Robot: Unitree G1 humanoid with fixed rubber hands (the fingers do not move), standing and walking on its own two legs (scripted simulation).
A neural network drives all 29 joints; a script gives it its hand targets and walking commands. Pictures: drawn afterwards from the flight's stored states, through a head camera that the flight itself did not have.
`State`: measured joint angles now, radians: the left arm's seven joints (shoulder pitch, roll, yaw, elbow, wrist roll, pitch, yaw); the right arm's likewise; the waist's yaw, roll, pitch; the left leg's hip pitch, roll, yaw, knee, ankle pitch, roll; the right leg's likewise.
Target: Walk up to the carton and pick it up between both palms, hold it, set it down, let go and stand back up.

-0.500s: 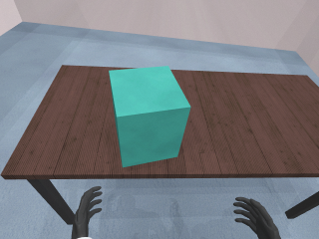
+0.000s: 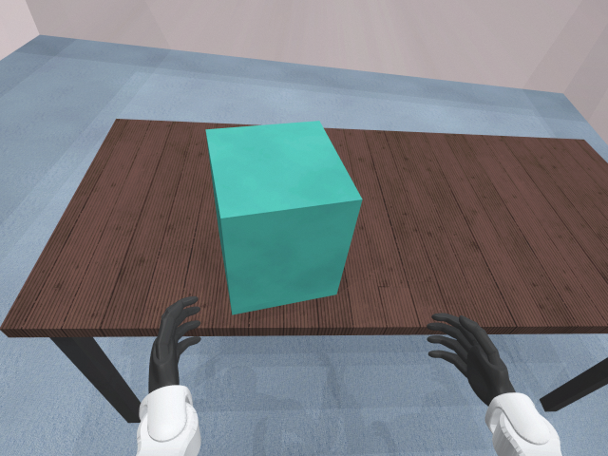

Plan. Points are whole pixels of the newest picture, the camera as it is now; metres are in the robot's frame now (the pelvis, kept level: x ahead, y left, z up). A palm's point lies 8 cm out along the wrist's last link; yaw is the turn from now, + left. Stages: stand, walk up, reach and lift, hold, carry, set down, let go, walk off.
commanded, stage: reach and lift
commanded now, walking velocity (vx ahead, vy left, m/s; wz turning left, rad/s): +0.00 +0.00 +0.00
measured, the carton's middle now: (275, 217) +0.51 +0.08 +0.00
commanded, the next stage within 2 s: none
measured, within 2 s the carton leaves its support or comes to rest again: neither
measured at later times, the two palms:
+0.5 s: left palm (162, 312) +0.27 +0.19 +0.07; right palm (474, 309) +0.32 -0.21 +0.06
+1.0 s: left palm (154, 252) +0.32 +0.21 +0.12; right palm (459, 233) +0.40 -0.18 +0.12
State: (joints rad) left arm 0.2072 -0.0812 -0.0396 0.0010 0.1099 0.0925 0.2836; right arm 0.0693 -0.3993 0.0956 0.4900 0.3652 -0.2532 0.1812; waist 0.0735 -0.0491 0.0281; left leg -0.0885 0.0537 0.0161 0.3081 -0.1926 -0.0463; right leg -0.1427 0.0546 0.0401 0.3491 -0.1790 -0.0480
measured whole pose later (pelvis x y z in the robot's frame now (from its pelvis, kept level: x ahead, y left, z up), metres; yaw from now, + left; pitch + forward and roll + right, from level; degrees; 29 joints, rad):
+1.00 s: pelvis -0.01 +0.00 +0.00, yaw -1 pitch +4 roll +0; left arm -0.42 0.00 0.19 0.06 0.00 0.60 0.21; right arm -0.64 -0.46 0.11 0.63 0.40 0.20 0.09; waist 0.12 0.00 -0.02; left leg -0.21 0.06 0.03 0.31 -0.16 -0.05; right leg -0.27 0.07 0.06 0.33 -0.13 -0.04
